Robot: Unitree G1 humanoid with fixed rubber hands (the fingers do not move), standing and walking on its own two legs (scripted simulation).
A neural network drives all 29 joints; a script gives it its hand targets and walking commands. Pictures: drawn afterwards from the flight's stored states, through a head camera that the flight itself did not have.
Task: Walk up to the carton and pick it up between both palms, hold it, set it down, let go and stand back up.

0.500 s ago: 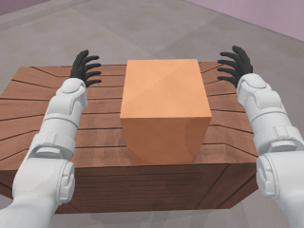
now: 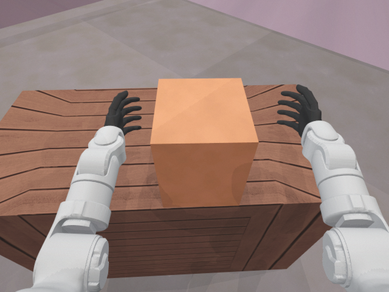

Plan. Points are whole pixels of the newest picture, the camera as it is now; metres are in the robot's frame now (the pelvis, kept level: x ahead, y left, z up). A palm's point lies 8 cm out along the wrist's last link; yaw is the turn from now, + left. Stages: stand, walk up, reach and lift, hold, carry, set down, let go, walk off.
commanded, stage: set down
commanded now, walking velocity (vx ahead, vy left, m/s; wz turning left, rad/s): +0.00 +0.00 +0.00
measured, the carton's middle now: (200, 145) +0.48 +0.00 +0.02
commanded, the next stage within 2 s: let go in 1.80 s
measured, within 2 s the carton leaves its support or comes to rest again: neither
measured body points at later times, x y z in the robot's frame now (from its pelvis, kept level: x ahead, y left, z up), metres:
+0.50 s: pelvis -0.06 +0.01 -0.01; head -0.03 +0.01 +0.44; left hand +0.38 +0.19 +0.11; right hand +0.39 -0.16 +0.11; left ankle -0.03 +0.12 -0.75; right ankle -0.04 -0.10 -0.75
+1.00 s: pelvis +0.00 +0.01 +0.00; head -0.01 +0.00 +0.45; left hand +0.35 +0.19 +0.06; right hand +0.36 -0.19 +0.07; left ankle -0.03 +0.13 -0.75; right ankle -0.04 -0.10 -0.75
